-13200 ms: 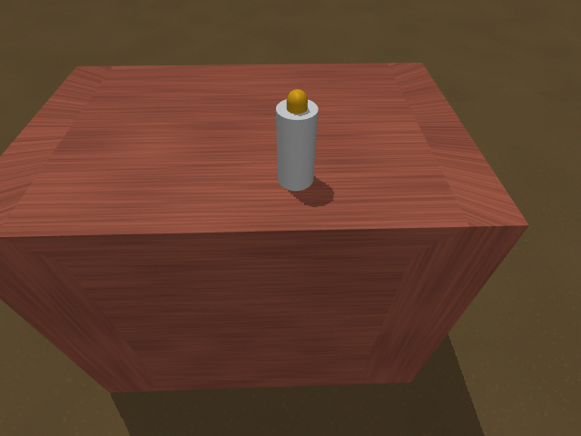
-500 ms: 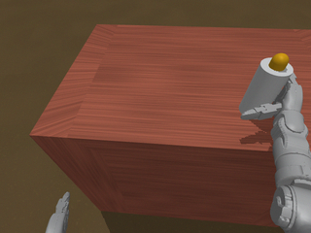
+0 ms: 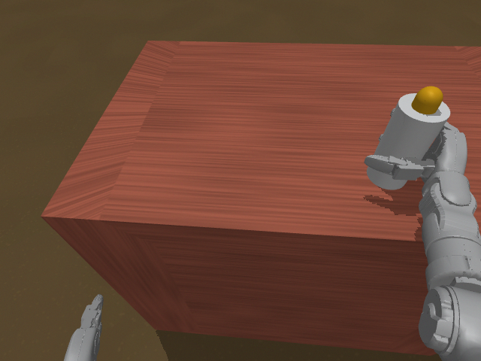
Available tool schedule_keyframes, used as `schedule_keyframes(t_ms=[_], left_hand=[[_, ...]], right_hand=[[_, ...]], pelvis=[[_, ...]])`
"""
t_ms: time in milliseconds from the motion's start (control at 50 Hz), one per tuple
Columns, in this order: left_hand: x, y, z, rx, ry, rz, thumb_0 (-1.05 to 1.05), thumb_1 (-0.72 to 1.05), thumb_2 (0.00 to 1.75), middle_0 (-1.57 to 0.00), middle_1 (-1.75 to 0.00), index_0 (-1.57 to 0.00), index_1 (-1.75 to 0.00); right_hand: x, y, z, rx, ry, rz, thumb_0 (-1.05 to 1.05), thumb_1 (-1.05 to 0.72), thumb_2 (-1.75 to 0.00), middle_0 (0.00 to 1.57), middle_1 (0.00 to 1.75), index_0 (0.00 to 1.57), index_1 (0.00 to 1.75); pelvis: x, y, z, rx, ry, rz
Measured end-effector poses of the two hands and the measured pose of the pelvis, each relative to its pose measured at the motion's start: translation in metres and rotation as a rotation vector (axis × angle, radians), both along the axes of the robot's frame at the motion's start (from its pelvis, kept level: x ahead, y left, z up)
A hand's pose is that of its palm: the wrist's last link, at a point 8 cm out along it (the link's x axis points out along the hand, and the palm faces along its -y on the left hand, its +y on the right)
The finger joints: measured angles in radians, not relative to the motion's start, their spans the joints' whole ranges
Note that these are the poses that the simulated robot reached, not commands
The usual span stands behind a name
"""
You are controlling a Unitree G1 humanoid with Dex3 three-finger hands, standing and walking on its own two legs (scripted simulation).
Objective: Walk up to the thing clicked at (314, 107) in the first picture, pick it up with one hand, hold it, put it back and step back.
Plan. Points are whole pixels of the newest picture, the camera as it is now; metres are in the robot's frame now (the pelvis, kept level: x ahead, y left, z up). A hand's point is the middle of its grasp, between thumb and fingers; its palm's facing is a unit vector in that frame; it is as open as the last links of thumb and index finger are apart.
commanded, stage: close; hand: right
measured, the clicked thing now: (406, 138) +0.46 -0.23 +0.14
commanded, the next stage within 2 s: settle in 0.10 s
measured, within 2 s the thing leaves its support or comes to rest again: leaves its support in 0.30 s
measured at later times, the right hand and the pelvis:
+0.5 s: hand (415, 136) +0.45 -0.23 +0.15, palm faces +0.26 +0.97 +0.00, open 9.6 cm; pelvis +0.00 +0.00 +0.00, yaw +0 degrees
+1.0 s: hand (417, 115) +0.45 -0.22 +0.19, palm faces +0.25 +0.97 +0.00, open 9.6 cm; pelvis +0.00 +0.00 +0.01, yaw +0 degrees
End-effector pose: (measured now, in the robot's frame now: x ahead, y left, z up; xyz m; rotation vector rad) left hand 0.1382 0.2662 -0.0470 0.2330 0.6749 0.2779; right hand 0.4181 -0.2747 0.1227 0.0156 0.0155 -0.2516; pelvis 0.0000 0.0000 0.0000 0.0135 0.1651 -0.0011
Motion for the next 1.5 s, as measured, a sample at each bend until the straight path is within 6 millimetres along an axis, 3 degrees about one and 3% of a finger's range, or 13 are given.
schedule_keyframes(t_ms=[260,380,640,1000,1500], left_hand=[[-0.01,-0.009,-0.015,-0.031,0.072,0.001,-0.01,-0.52,0.05,-0.06,-0.06,-0.06,-0.05],[-0.001,-0.007,-0.006,-0.017,0.031,0.0,-0.01,-0.53,0.06,-0.07,-0.06,-0.06,-0.05],[-0.001,-0.007,-0.004,-0.034,0.018,0.003,-0.01,-0.52,0.06,-0.07,-0.06,-0.06,-0.05],[0.001,0.003,-0.003,-0.033,0.023,0.014,-0.01,-0.54,0.07,-0.06,-0.05,-0.05,-0.05],[0.003,0.002,-0.009,-0.054,0.043,0.014,-0.01,-0.54,0.06,-0.06,-0.06,-0.06,-0.05]], right_hand=[[0.0,-0.009,0.003,-0.02,-0.004,0.002,0.0,0.25,-0.86,0.78,0.86,0.78,0.87],[-0.002,-0.005,0.012,-0.017,-0.014,0.001,0.0,0.27,-1.01,0.73,0.97,0.74,0.97],[-0.002,-0.006,0.044,-0.028,-0.038,-0.003,0.0,0.28,-1.03,0.73,0.98,0.74,0.99],[0.002,0.004,0.065,-0.019,-0.028,0.004,0.0,0.29,-1.03,0.73,0.98,0.74,0.99],[0.003,0.011,0.091,-0.033,-0.031,0.018,0.0,0.29,-1.03,0.73,0.98,0.74,0.99]], pelvis=[[0.001,-0.003,0.0,0.006,0.007,-0.002],[0.001,-0.004,0.002,0.003,-0.011,-0.002],[0.002,-0.002,0.007,-0.001,-0.039,-0.005],[0.003,0.003,0.012,-0.01,-0.057,-0.005],[0.005,0.003,0.016,-0.014,-0.07,-0.004]])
